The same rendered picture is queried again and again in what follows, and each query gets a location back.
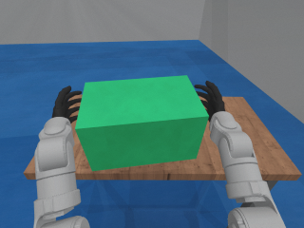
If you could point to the right robot forearm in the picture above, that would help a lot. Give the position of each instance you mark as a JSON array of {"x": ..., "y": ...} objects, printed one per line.
[{"x": 238, "y": 158}]

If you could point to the robot left hand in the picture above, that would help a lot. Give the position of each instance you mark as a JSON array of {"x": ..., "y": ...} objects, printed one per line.
[{"x": 62, "y": 104}]

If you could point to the left robot forearm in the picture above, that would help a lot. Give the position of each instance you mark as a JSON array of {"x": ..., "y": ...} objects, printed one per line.
[{"x": 57, "y": 191}]

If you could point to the table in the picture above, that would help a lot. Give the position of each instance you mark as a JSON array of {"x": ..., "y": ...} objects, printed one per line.
[{"x": 273, "y": 163}]

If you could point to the robot right hand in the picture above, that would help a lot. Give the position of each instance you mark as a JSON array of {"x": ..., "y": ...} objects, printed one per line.
[{"x": 214, "y": 102}]

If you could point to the carton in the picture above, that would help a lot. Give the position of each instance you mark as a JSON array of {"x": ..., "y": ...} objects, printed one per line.
[{"x": 133, "y": 122}]

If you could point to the right robot upper arm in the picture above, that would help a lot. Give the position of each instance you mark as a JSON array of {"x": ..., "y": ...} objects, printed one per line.
[{"x": 254, "y": 217}]

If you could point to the left robot upper arm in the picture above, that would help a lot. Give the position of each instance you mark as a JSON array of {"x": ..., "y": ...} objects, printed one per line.
[{"x": 72, "y": 222}]

